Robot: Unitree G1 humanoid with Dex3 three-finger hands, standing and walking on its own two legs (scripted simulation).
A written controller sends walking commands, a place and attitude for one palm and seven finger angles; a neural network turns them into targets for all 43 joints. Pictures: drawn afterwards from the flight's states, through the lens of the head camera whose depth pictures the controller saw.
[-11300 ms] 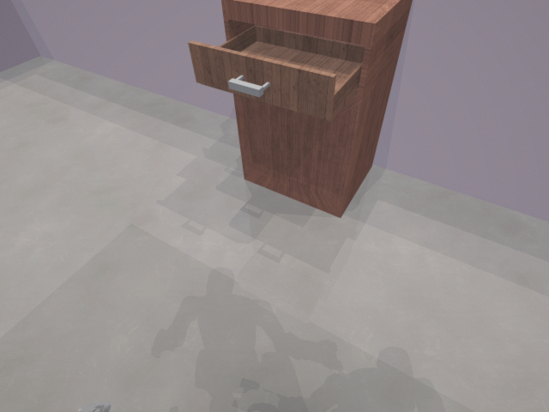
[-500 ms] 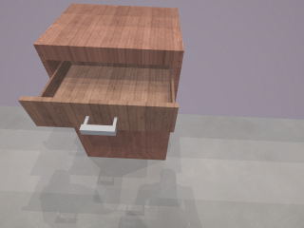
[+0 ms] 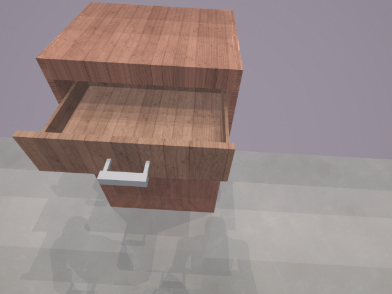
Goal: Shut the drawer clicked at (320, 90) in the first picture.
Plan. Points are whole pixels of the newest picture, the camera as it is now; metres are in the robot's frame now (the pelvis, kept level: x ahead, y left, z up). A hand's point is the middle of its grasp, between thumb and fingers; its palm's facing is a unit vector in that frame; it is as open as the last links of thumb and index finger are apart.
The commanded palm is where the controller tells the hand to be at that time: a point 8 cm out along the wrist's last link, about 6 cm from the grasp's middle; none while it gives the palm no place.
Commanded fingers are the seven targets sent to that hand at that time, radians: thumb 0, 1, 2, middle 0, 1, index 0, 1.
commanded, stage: come to a stop and stand still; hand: left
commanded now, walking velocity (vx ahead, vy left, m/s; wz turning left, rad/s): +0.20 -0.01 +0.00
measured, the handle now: (125, 171) +0.39 +0.20 -0.02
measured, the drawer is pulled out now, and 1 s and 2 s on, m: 0.23 0.23 0.23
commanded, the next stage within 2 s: look again from close up in 1.14 s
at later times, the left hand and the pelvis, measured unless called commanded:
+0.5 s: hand out of the picture +0.08 +0.19 -0.16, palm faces +0.01 -0.97 -0.22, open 7.3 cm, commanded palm none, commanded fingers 0.00 0.90 0.90 -0.20 -0.30 -0.20 -0.30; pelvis +0.03 +0.01 +0.01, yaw -2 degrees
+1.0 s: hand out of the picture -0.01 +0.15 -0.16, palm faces +0.01 -0.99 -0.16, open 7.4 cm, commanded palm none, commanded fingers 0.00 0.90 0.90 -0.20 -0.30 -0.20 -0.30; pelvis +0.01 +0.00 +0.02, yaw -1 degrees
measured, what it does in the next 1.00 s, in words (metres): steps on the spot: right foot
